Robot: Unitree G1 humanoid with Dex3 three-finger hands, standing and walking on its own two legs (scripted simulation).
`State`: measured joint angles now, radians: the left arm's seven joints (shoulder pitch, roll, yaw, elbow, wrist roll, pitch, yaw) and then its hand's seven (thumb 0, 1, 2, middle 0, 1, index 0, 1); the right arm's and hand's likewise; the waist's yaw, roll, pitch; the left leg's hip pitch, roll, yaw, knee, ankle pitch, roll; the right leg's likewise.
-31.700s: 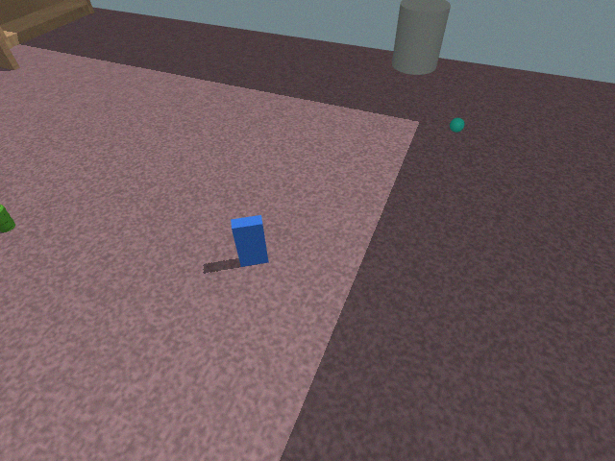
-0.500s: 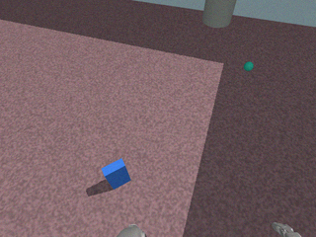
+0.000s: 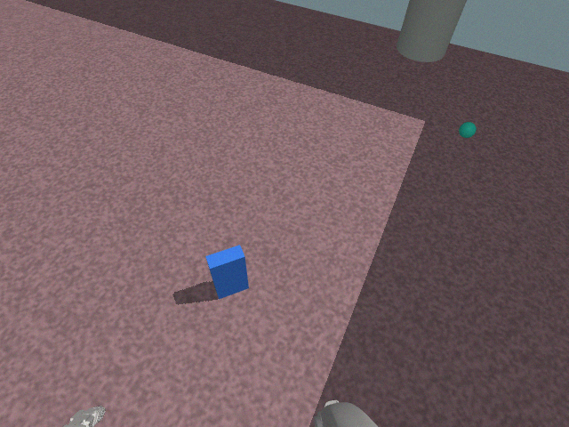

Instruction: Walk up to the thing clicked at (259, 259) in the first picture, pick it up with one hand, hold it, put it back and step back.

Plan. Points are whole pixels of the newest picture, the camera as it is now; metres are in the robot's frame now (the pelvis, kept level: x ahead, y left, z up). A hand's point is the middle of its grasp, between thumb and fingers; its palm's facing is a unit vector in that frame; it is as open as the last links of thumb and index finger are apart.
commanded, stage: step back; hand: left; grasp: from the side
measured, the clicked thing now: (228, 273) +0.68 +0.20 -0.64
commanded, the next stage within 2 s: stand in 1.86 s
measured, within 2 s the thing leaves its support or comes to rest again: neither
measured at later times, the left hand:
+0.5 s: hand out of the picture -0.09 +0.24 -0.13, palm faces -0.04 -0.89 -0.45, open 7.4 cm
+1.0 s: hand out of the picture -0.28 +0.23 -0.15, palm faces -0.04 -0.92 -0.40, open 7.4 cm
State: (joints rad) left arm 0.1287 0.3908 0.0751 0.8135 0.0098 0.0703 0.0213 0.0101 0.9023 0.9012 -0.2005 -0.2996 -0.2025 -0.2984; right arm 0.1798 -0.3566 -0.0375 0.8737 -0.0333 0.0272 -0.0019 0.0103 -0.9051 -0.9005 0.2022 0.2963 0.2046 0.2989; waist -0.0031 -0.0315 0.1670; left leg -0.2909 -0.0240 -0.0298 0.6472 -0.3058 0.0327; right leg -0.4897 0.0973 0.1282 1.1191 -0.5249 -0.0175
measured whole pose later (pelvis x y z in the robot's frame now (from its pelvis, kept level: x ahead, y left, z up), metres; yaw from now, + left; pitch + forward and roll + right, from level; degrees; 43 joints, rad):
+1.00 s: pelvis -0.34 -0.04 +0.00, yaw -3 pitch -3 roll -2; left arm 0.24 0.36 0.06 0.95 0.05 0.00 0.00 0.01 0.90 0.90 -0.20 -0.30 -0.20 -0.30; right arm 0.13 -0.39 -0.06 0.88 -0.04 0.04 0.00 0.01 -0.90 -0.90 0.20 0.30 0.20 0.30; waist 0.03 0.05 0.10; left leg -0.42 0.04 -0.05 0.75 -0.39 0.01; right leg -0.21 0.06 0.03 0.63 -0.37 -0.03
